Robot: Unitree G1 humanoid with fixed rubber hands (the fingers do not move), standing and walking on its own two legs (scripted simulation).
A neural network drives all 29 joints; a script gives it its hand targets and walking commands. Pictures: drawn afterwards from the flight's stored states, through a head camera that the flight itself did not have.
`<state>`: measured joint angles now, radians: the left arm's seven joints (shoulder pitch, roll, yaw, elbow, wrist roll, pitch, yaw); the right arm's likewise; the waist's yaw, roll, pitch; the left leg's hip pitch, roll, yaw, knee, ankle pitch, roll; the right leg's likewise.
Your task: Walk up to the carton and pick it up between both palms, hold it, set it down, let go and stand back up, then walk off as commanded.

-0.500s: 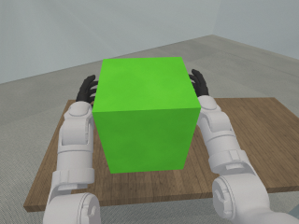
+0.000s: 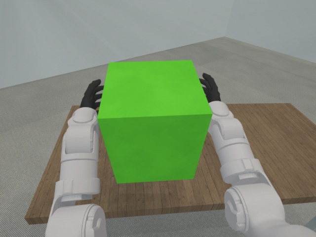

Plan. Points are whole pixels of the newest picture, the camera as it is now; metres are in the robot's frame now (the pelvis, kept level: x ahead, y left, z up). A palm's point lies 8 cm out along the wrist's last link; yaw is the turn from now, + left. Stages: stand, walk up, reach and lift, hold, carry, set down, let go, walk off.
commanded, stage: hold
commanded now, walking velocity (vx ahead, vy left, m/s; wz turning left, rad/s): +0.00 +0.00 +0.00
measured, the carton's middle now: (153, 123) +0.37 -0.01 +0.15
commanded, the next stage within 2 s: set down in 0.08 s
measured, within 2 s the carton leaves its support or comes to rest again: neither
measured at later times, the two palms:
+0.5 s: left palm (81, 109) +0.36 +0.16 +0.21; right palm (202, 104) +0.38 -0.14 +0.20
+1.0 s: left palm (88, 121) +0.37 +0.15 +0.16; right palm (199, 115) +0.40 -0.15 +0.16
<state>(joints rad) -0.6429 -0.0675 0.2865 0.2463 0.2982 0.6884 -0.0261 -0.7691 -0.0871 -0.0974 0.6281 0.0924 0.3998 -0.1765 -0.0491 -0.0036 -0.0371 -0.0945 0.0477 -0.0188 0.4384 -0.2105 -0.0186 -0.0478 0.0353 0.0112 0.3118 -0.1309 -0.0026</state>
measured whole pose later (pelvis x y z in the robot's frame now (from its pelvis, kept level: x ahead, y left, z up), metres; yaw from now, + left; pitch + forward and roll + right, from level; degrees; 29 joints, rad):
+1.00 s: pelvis +0.02 -0.01 +0.00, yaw +0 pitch -8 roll -1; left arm -0.50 -0.08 0.24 0.16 0.30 0.50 0.00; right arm -0.63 -0.04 -0.09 0.66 0.09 0.07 -0.15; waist -0.01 -0.02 0.06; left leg -0.05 0.05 -0.02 0.40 -0.22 -0.03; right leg -0.01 0.03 0.00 0.30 -0.16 0.00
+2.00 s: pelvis +0.03 -0.02 +0.00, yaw +0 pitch -2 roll -1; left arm -0.46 -0.16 0.24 0.36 0.30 0.30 0.13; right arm -0.69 -0.10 -0.16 0.96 0.06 -0.14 -0.02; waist 0.08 0.01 0.03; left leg -0.14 0.06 -0.02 0.37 -0.20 -0.05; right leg -0.12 0.04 0.00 0.30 -0.16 -0.02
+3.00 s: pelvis +0.05 -0.04 +0.00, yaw +0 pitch +12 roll +0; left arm -0.46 -0.17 0.30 0.66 0.29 -0.05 0.19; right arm -0.80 -0.14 -0.22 1.23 -0.04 -0.33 0.04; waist 0.12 0.01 -0.09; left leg -0.39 0.07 -0.02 0.37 -0.15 -0.06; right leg -0.37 0.05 0.00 0.30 -0.15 -0.04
